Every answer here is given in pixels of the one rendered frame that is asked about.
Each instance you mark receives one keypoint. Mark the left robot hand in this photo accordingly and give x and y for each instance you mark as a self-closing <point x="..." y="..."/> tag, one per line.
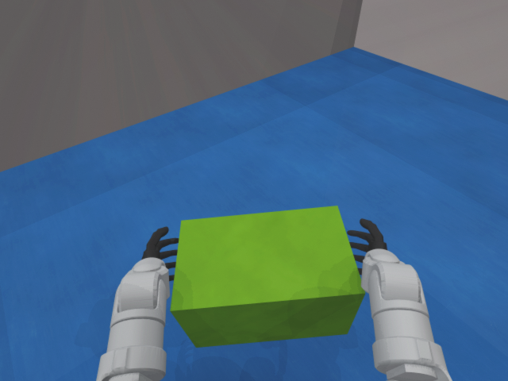
<point x="154" y="245"/>

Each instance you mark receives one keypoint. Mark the right robot forearm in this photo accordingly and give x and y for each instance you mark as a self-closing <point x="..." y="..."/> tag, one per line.
<point x="404" y="347"/>

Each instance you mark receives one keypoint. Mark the carton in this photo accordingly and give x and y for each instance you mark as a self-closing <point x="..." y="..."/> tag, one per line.
<point x="265" y="277"/>

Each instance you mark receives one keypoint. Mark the right robot hand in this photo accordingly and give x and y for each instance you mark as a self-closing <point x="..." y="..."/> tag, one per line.
<point x="374" y="238"/>

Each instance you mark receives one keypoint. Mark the left robot forearm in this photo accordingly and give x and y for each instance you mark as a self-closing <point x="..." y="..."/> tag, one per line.
<point x="135" y="347"/>

